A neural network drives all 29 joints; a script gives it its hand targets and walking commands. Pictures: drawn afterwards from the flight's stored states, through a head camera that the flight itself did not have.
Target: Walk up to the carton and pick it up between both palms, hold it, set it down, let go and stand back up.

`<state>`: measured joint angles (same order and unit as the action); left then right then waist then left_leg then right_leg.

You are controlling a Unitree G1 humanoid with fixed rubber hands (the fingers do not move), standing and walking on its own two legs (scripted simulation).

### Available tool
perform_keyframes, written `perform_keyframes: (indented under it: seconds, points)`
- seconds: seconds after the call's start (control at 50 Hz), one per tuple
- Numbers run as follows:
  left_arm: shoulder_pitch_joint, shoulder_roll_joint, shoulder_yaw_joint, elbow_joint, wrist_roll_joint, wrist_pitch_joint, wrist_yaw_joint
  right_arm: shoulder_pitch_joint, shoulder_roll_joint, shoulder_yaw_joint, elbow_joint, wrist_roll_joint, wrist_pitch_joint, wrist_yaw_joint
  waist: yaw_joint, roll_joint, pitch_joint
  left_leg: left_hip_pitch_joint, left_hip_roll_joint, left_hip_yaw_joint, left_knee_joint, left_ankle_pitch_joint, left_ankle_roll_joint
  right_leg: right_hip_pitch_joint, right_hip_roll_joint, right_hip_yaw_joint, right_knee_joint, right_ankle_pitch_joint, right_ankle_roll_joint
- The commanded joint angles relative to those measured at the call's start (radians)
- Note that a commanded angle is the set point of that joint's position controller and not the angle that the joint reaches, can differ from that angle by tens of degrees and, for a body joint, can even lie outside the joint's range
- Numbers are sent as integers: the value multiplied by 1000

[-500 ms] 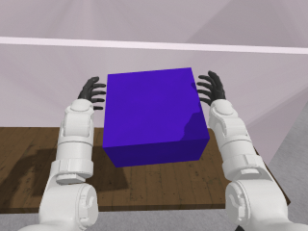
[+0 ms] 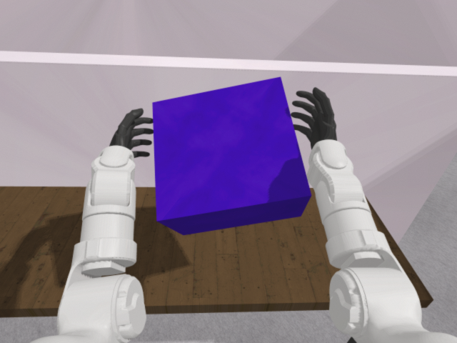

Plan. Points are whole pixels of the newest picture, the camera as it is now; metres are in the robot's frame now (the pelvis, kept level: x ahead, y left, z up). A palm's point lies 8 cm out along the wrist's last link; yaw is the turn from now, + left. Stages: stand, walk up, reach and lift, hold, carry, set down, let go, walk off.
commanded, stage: set down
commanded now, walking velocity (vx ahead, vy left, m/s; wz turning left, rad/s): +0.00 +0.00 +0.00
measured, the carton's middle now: (228, 161) +0.42 +0.00 +0.16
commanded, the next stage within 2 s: none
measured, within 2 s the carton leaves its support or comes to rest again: neither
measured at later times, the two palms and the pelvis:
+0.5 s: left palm (135, 176) +0.38 +0.18 +0.14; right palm (310, 157) +0.39 -0.15 +0.19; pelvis +0.02 +0.00 +0.00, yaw +0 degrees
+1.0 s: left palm (140, 182) +0.40 +0.17 +0.12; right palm (307, 164) +0.41 -0.16 +0.16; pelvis +0.03 +0.00 +0.00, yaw +0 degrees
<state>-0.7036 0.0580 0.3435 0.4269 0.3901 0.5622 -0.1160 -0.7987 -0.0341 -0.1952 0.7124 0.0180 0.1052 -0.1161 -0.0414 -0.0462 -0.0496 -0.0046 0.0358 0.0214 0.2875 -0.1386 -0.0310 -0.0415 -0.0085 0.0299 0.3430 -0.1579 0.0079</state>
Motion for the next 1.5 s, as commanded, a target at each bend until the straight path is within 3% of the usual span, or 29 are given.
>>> perform_keyframes:
  seconds: [0.0,0.02,0.16,0.18,0.22,0.28,0.3,0.32,0.34,0.4,0.42,0.5,0.62,0.66,0.7,0.78,0.88,0.9,0.96,0.98,1.0,1.08,1.2,1.3,1.32,1.4,1.44,1.46,1.48]
  points:
    - [-528,-506,-239,-165,-99,-125,-172,-462,455,196,-119,-26,-80,169,20,67,-109,13,-67,90,-127,-23,40,81,30,-150,-149,-66,30]
    - [-518,-470,-224,-128,-95,-133,-172,-428,444,196,-124,-46,-80,167,21,16,-77,13,-60,83,-120,-34,43,79,33,-154,-145,-62,26]
    - [-573,-561,-378,-319,-157,-264,-99,-340,488,293,-80,-21,-157,170,-23,87,-258,149,-55,70,-61,267,-13,103,42,-177,-111,178,30]
    - [-514,-537,-326,-249,-135,-268,-93,-286,476,288,-39,-34,-148,165,7,78,-207,127,-55,67,-53,265,-19,107,42,-171,-117,159,34]
    - [-456,-546,-371,-275,-150,-270,-82,-359,471,338,-169,-10,-182,157,2,54,-306,184,-63,57,-12,420,-21,169,42,-168,-91,360,36]
    - [-431,-525,-343,-273,-136,-283,-69,-344,499,373,-185,-8,-195,150,30,29,-297,134,-79,70,-10,372,-9,198,32,-136,-84,431,47]
    - [-477,-549,-383,-305,-149,-292,-69,-328,496,374,-165,-6,-203,147,-2,36,-320,168,-71,63,-7,378,-19,201,29,-152,-72,440,52]
    - [-468,-543,-361,-282,-143,-299,-66,-360,497,387,-188,-3,-200,145,25,14,-297,146,-70,63,-11,342,-11,198,32,-142,-77,419,53]
    - [-498,-558,-393,-318,-143,-303,-60,-346,510,360,-172,-16,-210,149,-3,36,-326,146,-70,61,-11,348,-12,181,34,-146,-77,389,49]
    - [-524,-583,-426,-343,-167,-335,-40,-360,508,383,-182,1,-241,155,8,63,-318,181,-57,56,-5,393,-34,156,46,-167,-75,347,37]
    - [-443,-547,-380,-248,-136,-323,-46,-296,474,359,-122,-33,-221,148,2,28,-232,162,-67,67,-2,372,-16,157,43,-155,-88,385,36]
    - [-506,-532,-313,-184,-95,-310,-56,-275,431,242,-2,-95,-198,168,-6,57,-141,129,-54,71,-56,197,-17,79,39,-172,-111,141,29]
    - [-491,-489,-234,-51,-78,-306,-74,-321,446,192,6,-145,-196,200,43,9,-70,39,-48,90,-111,-22,32,28,20,-163,-123,-42,28]
    - [-498,-507,-271,-115,-85,-315,-86,-292,444,219,17,-138,-198,200,17,27,-75,59,-53,87,-113,28,38,41,11,-159,-123,21,30]
    - [-474,-478,-237,-59,-85,-327,-74,-358,442,222,-27,-137,-207,210,65,5,-103,40,-53,84,-106,0,51,18,13,-146,-116,-11,34]
    - [-479,-522,-281,-72,-106,-368,-45,-318,426,208,17,-154,-229,215,28,34,-173,80,-44,76,-74,140,8,4,34,-161,-96,107,27]
    - [-440,-544,-301,-117,-106,-412,-20,-260,420,226,26,-155,-268,218,36,41,-221,141,-35,61,-28,329,-11,45,43,-171,-89,263,20]
    - [-431,-552,-303,-75,-109,-411,-19,-279,410,214,28,-157,-271,215,20,27,-183,119,-30,57,-39,259,-4,28,42,-173,-95,196,20]
    - [-401,-540,-264,-31,-92,-433,-14,-285,437,213,49,-163,-282,220,70,9,-200,99,-41,79,-38,253,10,42,31,-153,-92,221,29]
    - [-422,-556,-295,-25,-117,-433,-8,-268,419,195,54,-178,-282,220,19,17,-212,109,-36,66,-39,251,3,27,35,-165,-81,235,27]
    - [-411,-541,-288,-52,-106,-438,-5,-296,442,228,16,-159,-291,221,49,14,-245,101,-37,71,-25,300,5,69,34,-154,-77,304,25]
    - [-439,-564,-289,-51,-102,-461,9,-255,416,194,91,-175,-295,222,21,32,-281,137,-25,54,-1,362,-18,12,43,-161,-74,310,19]
    - [-391,-592,-283,9,-89,-511,28,-266,442,212,77,-181,-334,215,48,21,-313,164,-17,57,20,430,-15,-7,48,-156,-70,379,22]
    - [-437,-593,-254,10,-84,-525,36,-276,425,159,127,-214,-332,239,51,14,-281,113,-20,59,-10,311,-7,-34,44,-158,-85,256,10]
    - [-395,-582,-253,26,-73,-537,44,-247,436,195,132,-210,-338,244,81,27,-274,111,-20,79,-6,325,-5,-23,46,-156,-71,288,16]
    - [-463,-610,-271,64,-92,-567,55,-291,438,136,137,-227,-363,239,55,78,-322,80,-20,72,5,291,-16,-72,43,-160,-68,264,9]
    - [-419,-610,-250,91,-70,-576,66,-283,444,130,172,-238,-363,251,71,40,-326,90,-16,73,0,320,-14,-94,49,-154,-79,266,1]
    - [-464,-621,-269,58,-77,-592,72,-267,442,114,187,-261,-369,244,38,70,-359,126,-13,71,18,371,-27,-102,50,-163,-77,304,-2]
    - [-458,-612,-232,115,-58,-599,68,-251,456,108,237,-260,-366,245,63,55,-329,76,-13,72,15,295,-17,-93,40,-148,-82,242,4]
